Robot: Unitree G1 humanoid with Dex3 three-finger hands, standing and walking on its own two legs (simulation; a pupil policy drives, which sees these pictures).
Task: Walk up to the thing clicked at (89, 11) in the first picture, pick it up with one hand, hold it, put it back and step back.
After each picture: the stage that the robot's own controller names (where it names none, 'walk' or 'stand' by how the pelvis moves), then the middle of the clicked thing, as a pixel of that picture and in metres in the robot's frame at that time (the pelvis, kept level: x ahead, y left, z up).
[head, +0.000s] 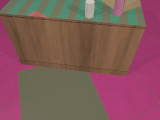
stand; (89, 9) +1.06 -0.06 -0.11
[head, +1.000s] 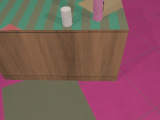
walk; (66, 16) +0.94 +0.14 -0.10
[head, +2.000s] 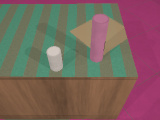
walk; (55, 59) +0.55 +0.15 -0.10
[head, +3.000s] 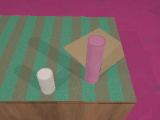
stand; (46, 81) +0.44 +0.16 -0.11
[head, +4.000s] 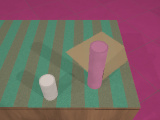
stand; (49, 87) +0.41 +0.16 -0.12
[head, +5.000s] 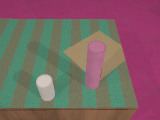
stand; (46, 88) +0.41 +0.16 -0.12
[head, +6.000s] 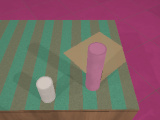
stand; (46, 90) +0.40 +0.16 -0.12
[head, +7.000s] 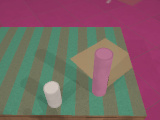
rise first; (53, 95) +0.39 +0.15 -0.11
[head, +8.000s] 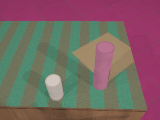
go down; (54, 87) +0.41 +0.15 -0.11
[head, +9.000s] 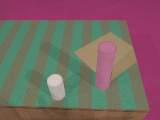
go down; (56, 87) +0.41 +0.15 -0.11
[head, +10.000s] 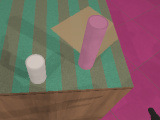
go down; (36, 69) +0.43 +0.13 -0.07
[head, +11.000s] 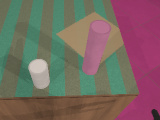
go down; (40, 74) +0.42 +0.14 -0.06
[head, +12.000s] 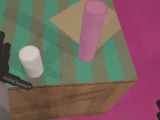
close in; (32, 62) +0.44 +0.15 -0.03
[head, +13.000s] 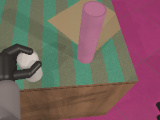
lift; (30, 67) +0.42 +0.15 -0.03
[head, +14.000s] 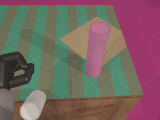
lift; (34, 104) +0.31 +0.17 -0.06
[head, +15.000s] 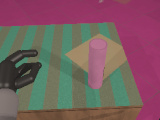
close; out of the picture +0.25 +0.27 -0.72
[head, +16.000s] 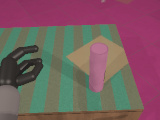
close; out of the picture +0.25 +0.30 -0.73
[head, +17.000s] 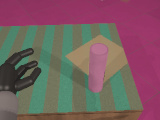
stand; out of the picture +0.25 +0.32 -0.74
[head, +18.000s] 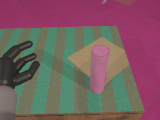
close; out of the picture +0.26 +0.34 -0.74
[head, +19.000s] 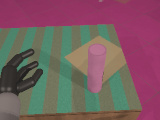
stand; out of the picture +0.26 +0.36 -0.74
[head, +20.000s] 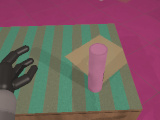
stand; out of the picture +0.27 +0.37 -0.74
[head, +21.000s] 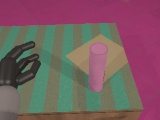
stand; out of the picture +0.27 +0.38 -0.74
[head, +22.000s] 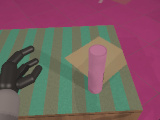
stand; out of the picture +0.27 +0.38 -0.74
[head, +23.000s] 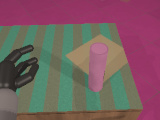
stand; out of the picture +0.27 +0.38 -0.74
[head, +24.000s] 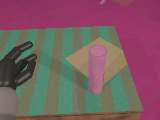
close; out of the picture +0.27 +0.39 -0.74
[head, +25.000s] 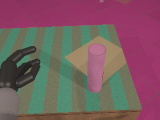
close; out of the picture +0.27 +0.39 -0.74
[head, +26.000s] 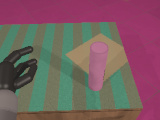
stand; out of the picture +0.28 +0.38 -0.74
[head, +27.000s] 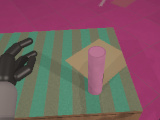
close; out of the picture +0.27 +0.38 -0.74
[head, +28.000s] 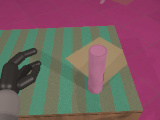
stand; out of the picture +0.27 +0.39 -0.74
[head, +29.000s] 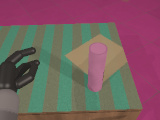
close; out of the picture +0.27 +0.39 -0.74
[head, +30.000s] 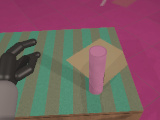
close; out of the picture +0.27 +0.38 -0.74
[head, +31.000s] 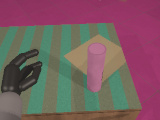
stand; out of the picture +0.27 +0.39 -0.74
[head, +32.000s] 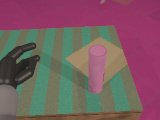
close; out of the picture +0.27 +0.39 -0.74
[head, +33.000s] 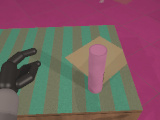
close; out of the picture +0.27 +0.39 -0.74
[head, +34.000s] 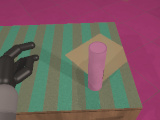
close; out of the picture +0.28 +0.39 -0.74
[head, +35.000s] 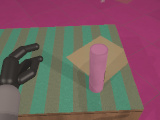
close; out of the picture +0.27 +0.38 -0.74
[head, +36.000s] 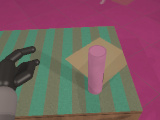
close; out of the picture +0.27 +0.39 -0.74
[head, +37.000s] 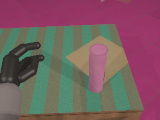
close; out of the picture +0.27 +0.39 -0.74
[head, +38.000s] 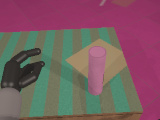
close; out of the picture +0.27 +0.39 -0.74
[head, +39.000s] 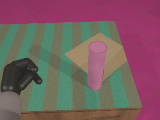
crouch; out of the picture +0.28 +0.39 -0.74
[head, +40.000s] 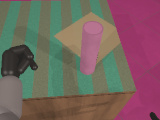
lower; out of the picture +0.29 +0.39 -0.71
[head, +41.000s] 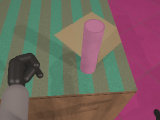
lower; out of the picture +0.29 +0.39 -0.70
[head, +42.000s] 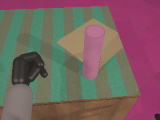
lower; out of the picture +0.28 +0.39 -0.69
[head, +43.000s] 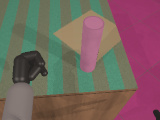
lower; out of the picture +0.29 +0.39 -0.69
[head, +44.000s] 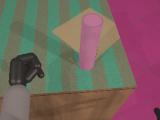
lower; out of the picture +0.29 +0.39 -0.68
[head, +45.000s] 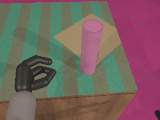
open; out of the picture +0.29 +0.39 -0.69
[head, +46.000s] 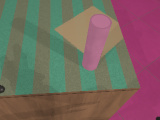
sink last; out of the picture +0.29 +0.37 -0.69
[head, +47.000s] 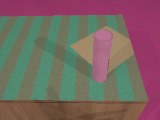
sink last; out of the picture +0.30 +0.39 -0.70
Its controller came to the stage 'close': yes
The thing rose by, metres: 0.00
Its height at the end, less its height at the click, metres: -0.63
